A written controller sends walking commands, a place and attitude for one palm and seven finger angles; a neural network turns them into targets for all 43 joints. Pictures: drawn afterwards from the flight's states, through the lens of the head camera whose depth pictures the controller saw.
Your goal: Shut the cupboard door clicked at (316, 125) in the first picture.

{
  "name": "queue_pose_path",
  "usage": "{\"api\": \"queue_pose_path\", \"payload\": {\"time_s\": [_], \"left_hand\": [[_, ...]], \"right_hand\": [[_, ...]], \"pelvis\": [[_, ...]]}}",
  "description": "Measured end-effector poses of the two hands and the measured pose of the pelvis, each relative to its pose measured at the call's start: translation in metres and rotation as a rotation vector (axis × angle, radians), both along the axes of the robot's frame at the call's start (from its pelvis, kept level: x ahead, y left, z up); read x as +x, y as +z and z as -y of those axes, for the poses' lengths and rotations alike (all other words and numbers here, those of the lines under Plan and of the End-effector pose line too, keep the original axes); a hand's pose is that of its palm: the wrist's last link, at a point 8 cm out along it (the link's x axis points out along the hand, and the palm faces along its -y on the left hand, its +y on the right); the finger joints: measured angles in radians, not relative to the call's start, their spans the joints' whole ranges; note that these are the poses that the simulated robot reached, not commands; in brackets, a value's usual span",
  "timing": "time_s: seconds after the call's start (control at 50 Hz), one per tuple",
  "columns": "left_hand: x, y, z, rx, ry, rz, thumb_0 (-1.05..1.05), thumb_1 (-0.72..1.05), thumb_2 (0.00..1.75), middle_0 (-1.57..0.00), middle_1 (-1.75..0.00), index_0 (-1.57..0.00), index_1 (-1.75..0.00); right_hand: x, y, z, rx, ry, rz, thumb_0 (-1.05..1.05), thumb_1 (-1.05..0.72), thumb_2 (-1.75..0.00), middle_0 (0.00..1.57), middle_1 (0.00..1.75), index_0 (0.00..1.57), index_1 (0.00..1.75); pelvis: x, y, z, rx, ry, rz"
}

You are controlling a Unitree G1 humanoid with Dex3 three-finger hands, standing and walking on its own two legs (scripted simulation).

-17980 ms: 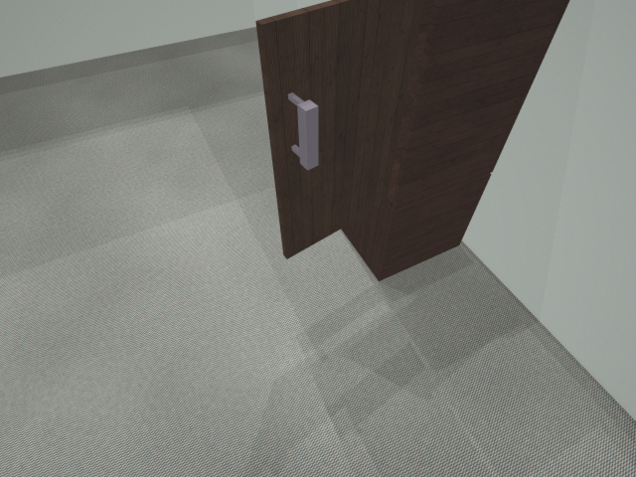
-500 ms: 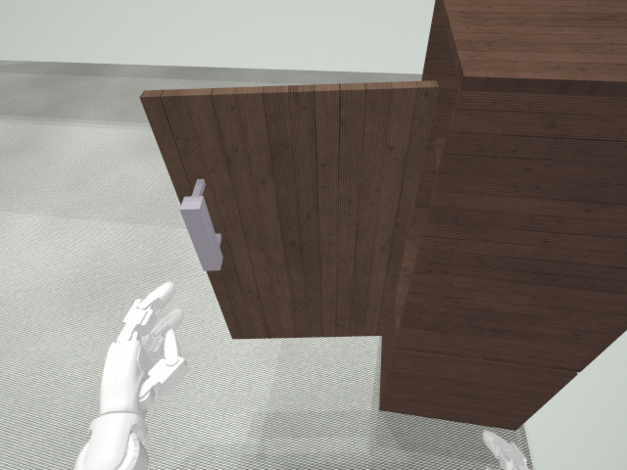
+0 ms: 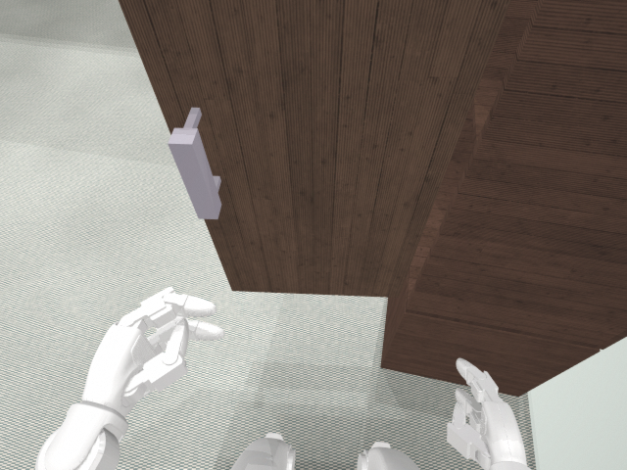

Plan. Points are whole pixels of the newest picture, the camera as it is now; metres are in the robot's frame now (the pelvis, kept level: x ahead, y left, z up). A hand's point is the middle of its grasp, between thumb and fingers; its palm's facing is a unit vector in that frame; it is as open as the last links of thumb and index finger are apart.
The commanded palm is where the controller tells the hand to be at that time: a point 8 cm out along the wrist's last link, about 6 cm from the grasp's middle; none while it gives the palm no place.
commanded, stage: raise the hand and make a fist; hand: left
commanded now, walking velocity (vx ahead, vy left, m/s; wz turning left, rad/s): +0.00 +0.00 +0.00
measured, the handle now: (202, 165) +0.45 +0.18 +0.13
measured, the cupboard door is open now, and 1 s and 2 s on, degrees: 99 99 99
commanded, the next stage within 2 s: bring the fist close to the handle in 1.18 s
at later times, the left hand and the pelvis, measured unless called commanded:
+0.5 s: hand (96, 329) +0.23 +0.23 +0.13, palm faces +0.07 -1.00 -0.04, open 3.1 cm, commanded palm +0.20 +0.27 +0.12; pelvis +0.01 +0.04 +0.02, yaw +0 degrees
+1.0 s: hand (131, 327) +0.24 +0.20 +0.12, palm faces -0.02 -1.00 -0.02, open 3.1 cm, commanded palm +0.21 +0.26 +0.14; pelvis +0.01 +0.02 +0.04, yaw +0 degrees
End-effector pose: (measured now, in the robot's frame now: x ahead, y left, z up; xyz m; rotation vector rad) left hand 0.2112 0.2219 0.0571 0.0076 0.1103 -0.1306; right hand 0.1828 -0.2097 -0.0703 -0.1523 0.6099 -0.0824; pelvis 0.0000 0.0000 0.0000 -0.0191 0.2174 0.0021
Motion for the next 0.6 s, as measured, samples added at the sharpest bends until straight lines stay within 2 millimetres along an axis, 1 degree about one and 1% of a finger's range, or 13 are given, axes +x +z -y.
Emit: {"api": "queue_pose_path", "payload": {"time_s": [0.02,0.06,0.12,0.18,0.22,0.26,0.3,0.34,0.38,0.46,0.5,0.54,0.6], "left_hand": [[0.002,-0.002,-0.003,-0.005,0.018,-0.048,0.02,0.9,0.9,-0.72,-0.87,-0.72,-0.87],[0.001,0.003,-0.015,-0.002,0.092,-0.08,0.02,0.9,0.9,-0.76,-0.91,-0.76,-0.91],[-0.007,0.025,-0.036,0.027,0.211,0.003,0.02,0.9,0.9,-0.81,-0.97,-0.81,-0.97],[-0.014,0.042,-0.047,0.053,0.249,0.122,0.02,0.9,0.9,-0.87,-1.03,-0.86,-1.03],[-0.015,0.042,-0.047,0.045,0.222,0.153,0.02,0.9,0.9,-0.9,-1.07,-0.9,-1.07],[-0.014,0.034,-0.042,0.023,0.168,0.132,0.02,0.9,0.9,-0.94,-1.11,-0.93,-1.11],[-0.011,0.025,-0.035,0.006,0.109,0.083,0.02,0.9,0.9,-0.97,-1.15,-0.97,-1.15],[-0.009,0.023,-0.032,0.007,0.073,0.05,0.02,0.9,0.9,-1.01,-1.19,-1.01,-1.19],[-0.007,0.031,-0.035,0.019,0.076,0.059,0.02,0.9,0.9,-1.05,-1.23,-1.05,-1.23],[-0.006,0.061,-0.051,0.035,0.161,0.164,0.02,0.9,0.9,-1.13,-1.31,-1.12,-1.31],[-0.005,0.072,-0.057,0.034,0.193,0.203,0.02,0.9,0.9,-1.16,-1.35,-1.16,-1.35],[-0.005,0.074,-0.058,0.028,0.197,0.2,0.02,0.9,0.9,-1.2,-1.38,-1.19,-1.39],[-0.003,0.064,-0.051,0.019,0.155,0.124,0.02,0.9,0.9,-1.24,-1.43,-1.23,-1.44]], "right_hand": [[-0.005,0.001,-0.001,0.006,-0.018,-0.02,0.02,-0.9,-0.9,0.2,0.3,0.21,0.3],[-0.015,0.005,-0.003,0.006,-0.046,-0.054,0.02,-0.9,-0.9,0.2,0.3,0.21,0.3],[-0.024,0.008,-0.002,-0.014,-0.053,-0.09,0.02,-0.9,-0.9,0.2,0.3,0.21,0.3],[-0.026,0.006,-0.001,-0.051,-0.018,-0.11,0.02,-0.9,-0.9,0.2,0.3,0.21,0.3],[-0.024,0.004,0.0,-0.073,0.002,-0.113,0.02,-0.9,-0.9,0.2,0.3,0.21,0.3],[-0.019,0.004,0.001,-0.088,0.006,-0.104,0.02,-0.9,-0.9,0.2,0.3,0.21,0.3],[-0.014,0.007,0.0,-0.096,-0.001,-0.083,0.02,-0.9,-0.9,0.2,0.3,0.21,0.3],[-0.009,0.014,-0.003,-0.099,-0.01,-0.054,0.02,-0.9,-0.9,0.2,0.3,0.21,0.3],[-0.003,0.023,-0.008,-0.093,-0.016,-0.021,0.02,-0.9,-0.9,0.2,0.3,0.21,0.3],[0.006,0.038,-0.021,-0.068,0.0,0.035,0.02,-0.91,-0.9,0.2,0.3,0.2,0.3],[0.009,0.042,-0.027,-0.055,0.021,0.049,0.02,-0.91,-0.9,0.2,0.3,0.2,0.3],[0.01,0.045,-0.031,-0.045,0.041,0.055,0.01,-0.9,-0.9,0.2,0.3,0.21,0.3],[0.009,0.047,-0.034,-0.037,0.056,0.054,0.01,-0.9,-0.9,0.2,0.3,0.21,0.3]], "pelvis": [[0.003,0.004,-0.002,0.003,-0.007,0.002],[0.009,0.01,-0.006,0.004,-0.018,0.007],[0.016,0.016,-0.012,0.002,-0.021,0.009],[0.018,0.014,-0.019,-0.006,-0.009,0.003],[0.016,0.011,-0.024,-0.013,0.0,-0.001],[0.013,0.009,-0.028,-0.02,0.004,0.0],[0.012,0.008,-0.031,-0.023,0.004,0.004],[0.011,0.01,-0.034,-0.023,0.0,0.012],[0.012,0.013,-0.035,-0.023,-0.004,0.024],[0.013,0.02,-0.036,-0.024,-0.004,0.051],[0.013,0.023,-0.037,-0.025,0.0,0.062],[0.012,0.025,-0.037,-0.027,0.006,0.072],[0.009,0.028,-0.037,-0.027,0.011,0.086]]}}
